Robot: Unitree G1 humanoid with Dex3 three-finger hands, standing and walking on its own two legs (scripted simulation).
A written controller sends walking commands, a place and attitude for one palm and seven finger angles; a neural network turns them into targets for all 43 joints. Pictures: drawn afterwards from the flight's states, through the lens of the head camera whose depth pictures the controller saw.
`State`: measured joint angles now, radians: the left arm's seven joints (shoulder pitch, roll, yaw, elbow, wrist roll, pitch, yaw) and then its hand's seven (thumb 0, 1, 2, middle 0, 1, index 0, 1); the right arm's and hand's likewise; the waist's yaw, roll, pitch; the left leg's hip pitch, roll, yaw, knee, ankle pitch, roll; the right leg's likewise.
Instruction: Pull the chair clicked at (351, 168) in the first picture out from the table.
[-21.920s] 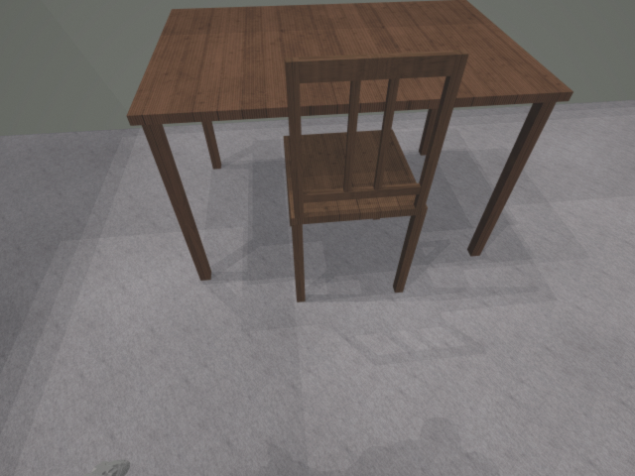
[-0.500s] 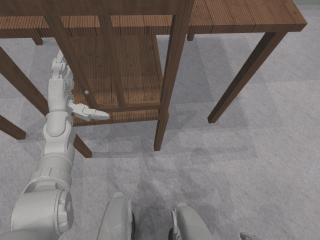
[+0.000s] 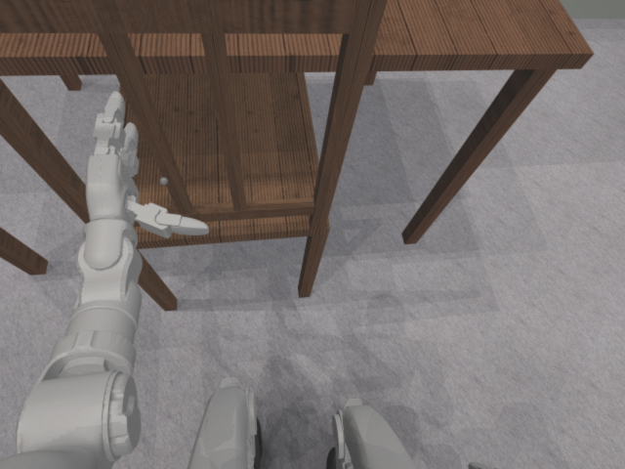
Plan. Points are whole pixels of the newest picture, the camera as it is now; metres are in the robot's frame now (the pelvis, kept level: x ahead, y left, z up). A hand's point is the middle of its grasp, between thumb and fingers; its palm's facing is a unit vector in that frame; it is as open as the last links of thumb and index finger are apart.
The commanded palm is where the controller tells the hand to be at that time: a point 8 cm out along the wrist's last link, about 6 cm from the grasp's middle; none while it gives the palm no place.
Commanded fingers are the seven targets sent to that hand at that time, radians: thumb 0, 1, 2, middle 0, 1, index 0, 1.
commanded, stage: hook a spindle and tug to test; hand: left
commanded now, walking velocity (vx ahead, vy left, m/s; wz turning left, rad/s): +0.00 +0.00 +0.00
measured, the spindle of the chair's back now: (159, 145) +0.50 +0.18 +0.05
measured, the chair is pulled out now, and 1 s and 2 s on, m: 0.00 0.00 0.05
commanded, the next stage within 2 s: step backward, pulling the chair out in 1.52 s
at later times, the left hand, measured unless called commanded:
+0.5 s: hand (174, 181) +0.47 +0.17 +0.02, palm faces +0.09 -1.00 -0.02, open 13.6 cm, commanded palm +0.44 +0.20 +0.03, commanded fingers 0.00 0.06 0.54 -0.50 -1.45 -0.50 -1.45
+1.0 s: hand (180, 178) +0.47 +0.16 +0.02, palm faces +0.07 -1.00 -0.02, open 5.3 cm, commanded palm +0.44 +0.20 +0.03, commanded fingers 0.00 0.90 0.90 -0.50 -1.45 -0.50 -1.45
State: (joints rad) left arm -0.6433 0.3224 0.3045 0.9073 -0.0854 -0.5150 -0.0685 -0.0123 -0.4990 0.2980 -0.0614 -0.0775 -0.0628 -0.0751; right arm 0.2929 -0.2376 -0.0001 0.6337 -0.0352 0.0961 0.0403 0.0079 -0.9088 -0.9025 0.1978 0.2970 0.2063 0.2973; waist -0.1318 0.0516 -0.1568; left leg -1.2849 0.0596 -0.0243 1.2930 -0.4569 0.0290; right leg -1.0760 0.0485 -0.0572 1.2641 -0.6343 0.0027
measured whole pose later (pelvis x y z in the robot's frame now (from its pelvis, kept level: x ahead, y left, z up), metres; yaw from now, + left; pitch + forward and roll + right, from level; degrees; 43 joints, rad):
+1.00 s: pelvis +0.01 +0.00 +0.00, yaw -1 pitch +26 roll -4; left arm -0.63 0.31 0.31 0.89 -0.08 -0.49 -0.06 0.02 0.72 0.82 -0.44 -1.41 -0.46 -1.42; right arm 0.29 -0.24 0.00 0.62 -0.03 0.12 0.05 0.01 -0.91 -0.90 0.20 0.30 0.21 0.30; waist -0.14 0.05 -0.16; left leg -1.28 0.07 -0.01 1.29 -0.47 0.02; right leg -1.08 0.05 -0.04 1.26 -0.64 0.00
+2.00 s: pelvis +0.04 +0.01 +0.10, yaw +1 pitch +12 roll -3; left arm -0.47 0.20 0.06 0.95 -0.05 -0.20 0.07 0.06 0.76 0.78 -0.25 -1.09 -0.47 -1.44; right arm 0.25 -0.23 0.02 0.58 0.02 0.16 -0.07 0.01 -0.91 -0.90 0.20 0.30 0.21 0.30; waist -0.10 0.02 -0.01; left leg -0.63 0.03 0.03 0.71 -0.29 0.04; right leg -0.46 0.01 -0.04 0.67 -0.37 0.02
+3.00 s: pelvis -0.05 -0.02 +0.11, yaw +2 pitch +1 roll -2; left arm -0.48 0.14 0.01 1.08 -0.06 -0.25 0.09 0.04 0.69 0.81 -0.27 -1.08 -0.50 -1.44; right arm 0.21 -0.24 0.02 0.76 0.03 -0.05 -0.11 0.01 -0.91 -0.90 0.20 0.30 0.21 0.30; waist -0.06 0.08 0.15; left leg -0.50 0.03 -0.02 0.67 -0.24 -0.01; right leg -0.35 0.03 -0.06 0.60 -0.27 -0.03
